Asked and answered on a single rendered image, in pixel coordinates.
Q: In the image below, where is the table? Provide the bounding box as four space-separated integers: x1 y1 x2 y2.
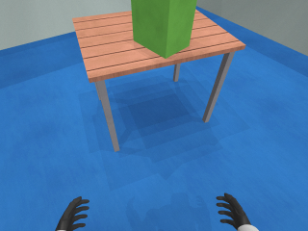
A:
72 9 246 152

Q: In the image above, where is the carton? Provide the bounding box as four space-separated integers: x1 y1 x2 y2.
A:
131 0 197 59

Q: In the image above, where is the robot right hand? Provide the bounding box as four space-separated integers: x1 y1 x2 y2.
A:
216 192 251 230

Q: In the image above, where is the robot left hand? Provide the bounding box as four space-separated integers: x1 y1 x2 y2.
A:
55 196 90 231

